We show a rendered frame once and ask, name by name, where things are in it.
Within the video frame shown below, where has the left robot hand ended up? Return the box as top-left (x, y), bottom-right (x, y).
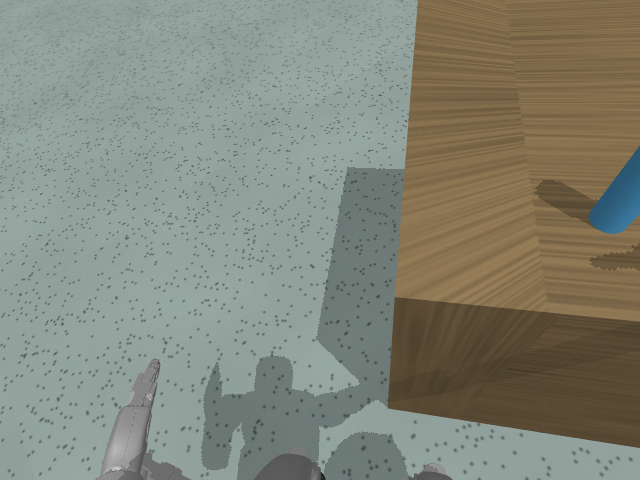
top-left (100, 358), bottom-right (191, 480)

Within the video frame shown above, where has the can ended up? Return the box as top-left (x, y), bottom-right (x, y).
top-left (589, 146), bottom-right (640, 234)

